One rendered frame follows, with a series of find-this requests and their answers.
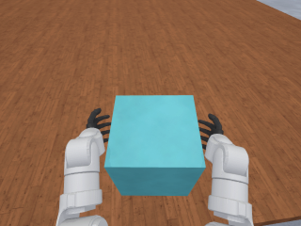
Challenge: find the carton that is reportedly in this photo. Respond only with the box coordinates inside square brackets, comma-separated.
[104, 95, 206, 196]

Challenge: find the robot right hand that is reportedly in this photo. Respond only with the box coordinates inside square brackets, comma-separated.
[198, 113, 224, 150]

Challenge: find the robot left hand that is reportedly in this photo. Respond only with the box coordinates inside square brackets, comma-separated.
[86, 108, 112, 143]

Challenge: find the left robot forearm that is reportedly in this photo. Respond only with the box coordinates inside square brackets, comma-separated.
[55, 127, 105, 226]

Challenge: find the right robot forearm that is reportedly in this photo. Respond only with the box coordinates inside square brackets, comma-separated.
[204, 134, 254, 226]

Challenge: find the left robot upper arm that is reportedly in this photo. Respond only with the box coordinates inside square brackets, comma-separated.
[59, 215, 108, 226]

